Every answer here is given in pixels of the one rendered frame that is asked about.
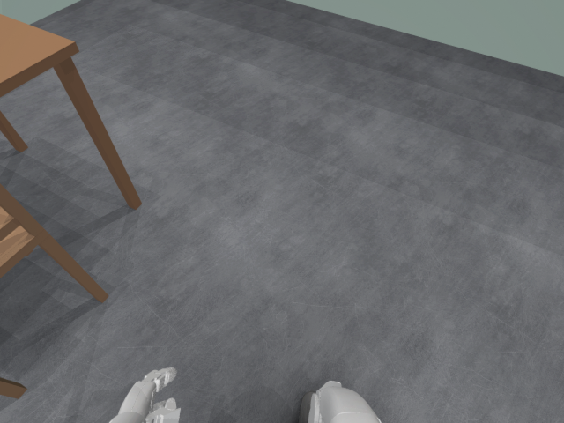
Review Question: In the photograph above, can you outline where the chair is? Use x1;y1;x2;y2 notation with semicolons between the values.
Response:
0;183;109;399

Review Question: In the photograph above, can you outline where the robot left hand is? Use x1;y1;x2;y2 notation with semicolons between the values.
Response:
118;367;181;423

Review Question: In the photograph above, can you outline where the table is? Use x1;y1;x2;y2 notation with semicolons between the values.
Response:
0;14;142;210

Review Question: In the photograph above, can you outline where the right robot thigh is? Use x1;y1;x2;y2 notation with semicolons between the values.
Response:
310;386;382;423

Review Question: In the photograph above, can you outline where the right robot foot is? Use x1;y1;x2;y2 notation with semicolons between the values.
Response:
299;391;316;423

